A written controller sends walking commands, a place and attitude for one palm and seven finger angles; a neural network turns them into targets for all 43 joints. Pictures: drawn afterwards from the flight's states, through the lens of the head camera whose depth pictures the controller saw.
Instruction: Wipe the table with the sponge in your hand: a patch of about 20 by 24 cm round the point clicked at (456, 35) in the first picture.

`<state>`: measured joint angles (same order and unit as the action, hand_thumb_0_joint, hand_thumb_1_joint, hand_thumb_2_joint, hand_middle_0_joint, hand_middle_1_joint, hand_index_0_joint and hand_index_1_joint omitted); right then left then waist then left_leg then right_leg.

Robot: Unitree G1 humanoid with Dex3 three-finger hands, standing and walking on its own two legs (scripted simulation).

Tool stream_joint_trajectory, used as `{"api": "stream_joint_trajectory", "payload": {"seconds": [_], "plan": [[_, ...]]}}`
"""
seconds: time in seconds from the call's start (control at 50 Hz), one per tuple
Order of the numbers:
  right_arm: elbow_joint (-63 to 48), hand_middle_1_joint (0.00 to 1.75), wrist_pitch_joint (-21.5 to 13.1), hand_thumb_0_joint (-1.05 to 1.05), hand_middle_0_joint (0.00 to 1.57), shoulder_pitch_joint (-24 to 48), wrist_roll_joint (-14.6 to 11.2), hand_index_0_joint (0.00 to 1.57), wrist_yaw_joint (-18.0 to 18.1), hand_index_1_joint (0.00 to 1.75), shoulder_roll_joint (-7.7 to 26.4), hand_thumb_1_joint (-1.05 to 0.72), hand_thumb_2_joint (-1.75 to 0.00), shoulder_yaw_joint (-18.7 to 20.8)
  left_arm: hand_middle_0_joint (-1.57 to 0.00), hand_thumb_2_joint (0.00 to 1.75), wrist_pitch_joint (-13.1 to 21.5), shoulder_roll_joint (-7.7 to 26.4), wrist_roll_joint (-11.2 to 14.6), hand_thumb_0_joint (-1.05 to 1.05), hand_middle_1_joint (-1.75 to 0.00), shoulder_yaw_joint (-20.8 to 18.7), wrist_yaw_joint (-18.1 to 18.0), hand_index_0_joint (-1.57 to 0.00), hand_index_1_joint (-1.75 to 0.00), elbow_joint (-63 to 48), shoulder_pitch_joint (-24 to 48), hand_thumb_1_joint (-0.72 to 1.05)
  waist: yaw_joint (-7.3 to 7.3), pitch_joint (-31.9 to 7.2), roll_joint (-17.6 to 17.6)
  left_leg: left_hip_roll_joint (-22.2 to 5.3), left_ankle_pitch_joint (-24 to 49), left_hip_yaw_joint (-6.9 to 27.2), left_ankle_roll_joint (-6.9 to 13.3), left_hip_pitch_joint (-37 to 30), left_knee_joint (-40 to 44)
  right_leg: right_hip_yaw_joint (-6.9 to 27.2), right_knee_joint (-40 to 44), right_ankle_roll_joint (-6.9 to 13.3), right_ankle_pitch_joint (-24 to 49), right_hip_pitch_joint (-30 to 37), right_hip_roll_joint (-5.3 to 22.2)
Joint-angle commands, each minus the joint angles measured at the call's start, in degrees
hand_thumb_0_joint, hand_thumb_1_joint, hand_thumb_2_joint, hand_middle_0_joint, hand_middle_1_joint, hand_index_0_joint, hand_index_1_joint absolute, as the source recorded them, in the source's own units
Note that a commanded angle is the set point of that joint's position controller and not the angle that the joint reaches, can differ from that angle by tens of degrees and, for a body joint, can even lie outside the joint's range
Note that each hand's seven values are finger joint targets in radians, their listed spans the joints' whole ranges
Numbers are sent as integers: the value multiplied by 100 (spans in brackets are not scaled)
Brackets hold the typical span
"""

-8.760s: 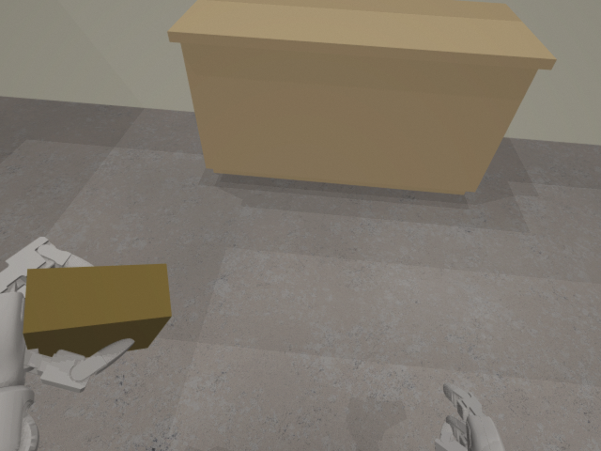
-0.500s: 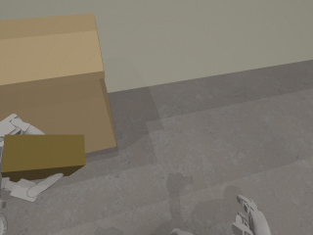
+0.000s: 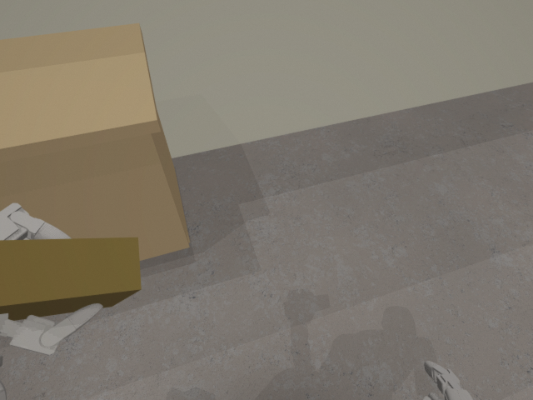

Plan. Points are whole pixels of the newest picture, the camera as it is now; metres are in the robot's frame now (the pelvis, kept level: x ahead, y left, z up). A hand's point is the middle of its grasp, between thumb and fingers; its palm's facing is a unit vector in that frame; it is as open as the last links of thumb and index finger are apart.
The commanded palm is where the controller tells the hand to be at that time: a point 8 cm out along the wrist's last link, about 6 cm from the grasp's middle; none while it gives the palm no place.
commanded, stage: take the last steps up to it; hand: left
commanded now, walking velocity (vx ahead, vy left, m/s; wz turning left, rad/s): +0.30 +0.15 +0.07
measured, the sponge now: (86, 278) +0.22 +0.21 +0.15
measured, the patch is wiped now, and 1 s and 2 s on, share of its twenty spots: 0.00 0.00 0.00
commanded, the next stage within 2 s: come to a stop and stand still in 1.54 s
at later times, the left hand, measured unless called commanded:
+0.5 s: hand (53, 234) +0.27 +0.26 +0.16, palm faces +0.39 -0.75 -0.53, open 9.9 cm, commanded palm +0.21 +0.30 +0.18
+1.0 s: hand (70, 157) +0.39 +0.29 +0.17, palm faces +0.41 -0.75 -0.52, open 9.9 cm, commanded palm +0.33 +0.33 +0.18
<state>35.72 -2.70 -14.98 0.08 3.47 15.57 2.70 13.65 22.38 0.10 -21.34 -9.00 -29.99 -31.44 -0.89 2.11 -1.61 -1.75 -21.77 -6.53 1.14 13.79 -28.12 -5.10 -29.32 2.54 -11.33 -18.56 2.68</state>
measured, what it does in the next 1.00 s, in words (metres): walks ahead: left foot, then right foot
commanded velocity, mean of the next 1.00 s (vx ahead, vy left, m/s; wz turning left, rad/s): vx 0.30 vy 0.15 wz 0.02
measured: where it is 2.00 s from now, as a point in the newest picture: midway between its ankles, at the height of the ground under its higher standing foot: (225, 368)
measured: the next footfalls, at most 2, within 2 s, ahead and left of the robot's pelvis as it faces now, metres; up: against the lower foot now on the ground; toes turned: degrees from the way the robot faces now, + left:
left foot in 0.60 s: +0.17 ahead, +0.19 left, +0.00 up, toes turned +12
right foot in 0.88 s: +0.24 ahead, -0.03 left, +0.00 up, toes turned -9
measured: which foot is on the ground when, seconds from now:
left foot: down 0.00-0.22, up 0.24-0.58, down 0.60-0.90, up 0.92-1.00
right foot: down 0.00-0.60, up 0.62-0.86, down 0.88-1.00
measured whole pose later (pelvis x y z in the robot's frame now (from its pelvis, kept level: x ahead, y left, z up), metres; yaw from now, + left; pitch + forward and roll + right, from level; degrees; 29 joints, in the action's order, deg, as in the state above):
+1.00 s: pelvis +0.18 +0.05 -0.01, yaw +2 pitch +0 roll +2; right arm 38.8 -3.0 -10.0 -0.9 1.8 11.3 0.4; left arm 13.8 21.2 1.1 -21.6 -7.1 -26.7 -26.8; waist 0.8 5.1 2.5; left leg -2.2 -23.1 -3.4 -1.1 27.7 -66.7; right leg -11.0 -36.9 3.5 -19.2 -18.0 4.6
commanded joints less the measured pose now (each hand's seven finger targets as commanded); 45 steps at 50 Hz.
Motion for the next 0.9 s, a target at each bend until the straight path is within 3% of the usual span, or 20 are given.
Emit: {"api": "stream_joint_trajectory", "payload": {"seconds": [0.0, 0.04, 0.16, 0.18, 0.22, 0.24, 0.28, 0.36, 0.48, 0.54, 0.56, 0.58, 0.6, 0.64, 0.72, 0.78, 0.82, 0.84, 0.86, 0.88], "plan": [[-916, 30, -451, 0, 20, 610, -25, 20, 91, 30, 428, -90, -90, 120, -120, 130, 416, 722, 51, 0, -160, -477, -166, -120, -160, -1175, 817, 10, 46, -547, 1659, -1490, -321, 1943, 842, -875, 1319, -25, -1391, -299, -1890, -843, -72], [-779, 30, -558, 0, 20, 680, -48, 20, 76, 30, 342, -90, -90, 123, -120, 130, 418, 828, -59, 0, -160, -527, -88, -120, -160, -789, 859, 10, 35, -43, 1660, -1781, -1488, 2419, 1198, 216, 1706, 169, -2608, -316, -1869, -1016, 94], [-653, 30, -658, 0, 20, 686, -13, 20, 48, 30, 331, -90, -90, 46, -120, 130, 364, 724, -10, 0, -160, -375, -73, -120, -160, -946, 1087, 10, 133, -260, 1224, -987, 48, 963, 582, 728, 417, -425, -53, -345, -1003, 886, -23], [-659, 30, -632, 0, 20, 716, -23, 20, 34, 30, 286, -90, -90, 48, -120, 130, 362, 766, -32, 0, -160, -412, -78, -120, -160, -879, 1109, 10, 149, -387, 716, -744, 56, 641, 414, 1135, -353, 96, 478, -158, -871, 1438, 312], [-767, 30, -533, 0, 20, 837, -70, 20, -61, 30, 237, -90, -90, 103, -120, 130, 278, 1049, 58, 0, -160, -711, -98, -120, -160, -526, 1098, 10, 208, -497, -1610, 86, -780, 279, -71, 2799, -3243, 3671, 1573, 816, -1164, 2079, 2410], [-726, 30, -500, 0, 20, 898, -68, 20, -98, 30, 338, -90, -90, 170, -120, 130, 331, 1059, 157, 0, -160, -679, -52, -120, -160, -622, 1272, 10, 173, -168, -1218, -151, -431, 859, -174, 2797, -3911, 3782, 1817, 909, -1483, 1528, 2527], [-629, 30, -368, 0, 20, 888, -35, 20, -103, 30, 140, -90, -90, 7, -120, 130, 429, 1034, 167, 0, -160, -801, 5, -120, -160, -600, 830, 10, 153, -101, -352, -373, 118, 868, -265, 2772, -4180, 2482, 1534, 830, -356, 1277, 2167], [-718, 30, -243, 0, 20, 903, 2, 20, -116, 30, 83, -90, -90, -48, -120, 130, 521, 888, 112, 0, -160, -728, -2, -120, -160, -642, 572, 10, 120, -504, -529, -410, 533, 335, -265, 2110, -2583, 932, 1133, 548, 1415, 1365, 1665], [-1004, 30, -362, 0, 20, 896, 21, 20, -92, 30, -12, -90, -90, -8, -120, 130, 374, 923, 96, 0, -160, -713, -177, -120, -160, -1198, 651, 10, 280, -844, -972, 71, 689, -547, -153, 832, -557, 735, 748, 448, 1627, 1627, 1511], [-1023, 30, -393, 0, 20, 716, -19, 20, -9, 30, 132, -90, -90, 121, -120, 130, 380, 870, 88, 0, -160, -638, -200, -120, -160, -1456, 828, 10, 86, -1064, -315, 66, 1183, -576, -51, -571, 470, 359, -455, 116, 1693, 1162, 1165], [-1036, 30, -409, 0, 20, 643, -43, 20, 3, 30, 271, -90, -90, 194, -120, 130, 432, 880, 109, 0, -160, -642, -195, -120, -160, -1617, 930, 10, -33, -1276, 627, -484, 1615, 115, 210, -1490, 570, 68, -1619, -113, 1265, 356, 831], [-1044, 30, -409, 0, 20, 632, -62, 20, -28, 30, 355, -90, -90, 243, -120, 130, 470, 862, 116, 0, -160, -672, -201, -120, -160, -1669, 852, 10, 9, -1437, 1788, -1639, 3136, 1639, 803, -2392, 516, -256, -2844, -386, -1449, -1030, 210], [-1116, 30, -449, 0, 20, 559, -102, 20, -86, 30, 333, -90, -90, 249, -120, 130, 496, 850, 70, 0, -160, -605, -180, -120, -160, -1460, 829, 10, 27, -1250, 1642, -2011, 3343, 2323, 1171, -2077, 764, -1, -3780, -306, -2649, -1460, 4], [-937, 30, -500, 0, 20, 741, -89, 20, -50, 30, 228, -90, -90, 202, -120, 130, 458, 1089, 127, 0, -160, -833, -113, -120, -160, -1353, 611, 10, 44, -1000, 1645, -2156, 2049, 2465, 1555, -1479, 935, 359, -4283, -385, -2266, -1969, 416], [-835, 30, -672, 0, 20, 770, -128, 20, -79, 30, 197, -90, -90, 137, -120, 130, 494, 976, 164, 0, -160, -825, -80, -120, -160, -1939, 284, 10, 152, -804, 1513, -1460, 2267, 925, 1017, -707, 882, -136, -2638, -433, -1494, -1258, 403], [-804, 30, -733, 0, 20, 674, -104, 20, -55, 30, 198, -90, -90, 77, -120, 130, 409, 842, 211, 0, -160, -760, -79, -120, -160, -1567, 122, 10, 125, -928, 1565, -1275, 2131, 462, 721, -393, 657, -584, -1139, -443, -1014, -133, 81], [-793, 30, -647, 0, 20, 698, -118, 20, 11, 30, 201, -90, -90, 65, -120, 130, 270, 826, 194, 0, -160, -767, -81, -120, -160, -1111, 171, 10, 168, -1009, 1017, -1148, 1554, 257, 488, 35, -15, -680, -215, -399, -507, 811, -12], [-764, 30, -580, 0, 20, 739, -132, 20, 33, 30, 184, -90, -90, 75, -120, 130, 238, 879, 169, 0, -160, -789, -69, -120, -160, -950, 346, 10, 192, -1004, 414, -960, 1149, 123, 362, 511, -837, -221, 324, -273, -245, 1360, 286], [-796, 30, -496, 0, 20, 699, -117, 20, 31, 30, 93, -90, -90, 68, -120, 130, 207, 1070, 104, 0, -160, -882, -67, -120, -160, -763, 478, 10, 156, -1064, -1016, -344, 265, -287, 108, 1601, -2270, 1607, 791, 215, -6, 2031, 1379], [-917, 30, -502, 0, 20, 905, -95, 20, 0, 30, 94, -90, -90, 25, -120, 130, 182, 1229, 195, 0, -160, -1119, -82, -120, -160, -534, 645, 10, 236, -867, -1830, 60, -946, 81, -96, 2737, -3565, 3444, 1256, 728, 360, 2271, 2451]]}}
